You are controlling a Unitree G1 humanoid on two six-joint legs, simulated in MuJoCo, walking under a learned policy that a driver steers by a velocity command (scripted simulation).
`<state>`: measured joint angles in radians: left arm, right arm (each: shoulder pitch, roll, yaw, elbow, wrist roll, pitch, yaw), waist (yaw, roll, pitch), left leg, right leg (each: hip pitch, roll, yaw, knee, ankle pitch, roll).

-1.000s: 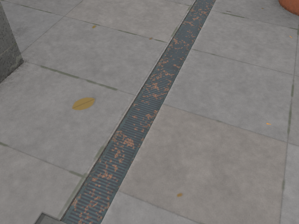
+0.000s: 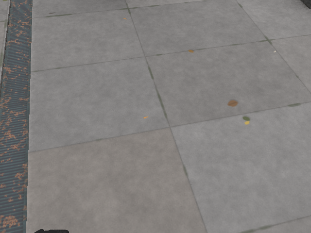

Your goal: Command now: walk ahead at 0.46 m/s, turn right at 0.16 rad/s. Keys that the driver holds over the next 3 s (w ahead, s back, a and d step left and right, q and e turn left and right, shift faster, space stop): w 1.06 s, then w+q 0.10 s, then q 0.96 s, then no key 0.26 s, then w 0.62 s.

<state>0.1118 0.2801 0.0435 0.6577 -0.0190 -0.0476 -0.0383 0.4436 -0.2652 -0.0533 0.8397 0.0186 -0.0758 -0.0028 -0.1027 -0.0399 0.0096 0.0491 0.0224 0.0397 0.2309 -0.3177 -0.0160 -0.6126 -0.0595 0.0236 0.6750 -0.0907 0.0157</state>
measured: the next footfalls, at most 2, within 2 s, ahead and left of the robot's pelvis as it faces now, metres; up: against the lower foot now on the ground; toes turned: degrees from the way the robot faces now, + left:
right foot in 0.08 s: +0.21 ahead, -0.14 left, +0.00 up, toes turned -1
left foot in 0.62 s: +0.53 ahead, +0.09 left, +0.00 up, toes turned +1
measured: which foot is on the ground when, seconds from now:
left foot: down 0.00-0.10, up 0.12-0.60, down 0.62-1.00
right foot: up 0.00-0.06, down 0.08-0.64, up 0.66-1.00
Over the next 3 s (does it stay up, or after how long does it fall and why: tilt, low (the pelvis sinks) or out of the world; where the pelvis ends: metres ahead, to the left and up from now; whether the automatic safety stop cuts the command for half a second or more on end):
stays up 1.02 0.01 0.01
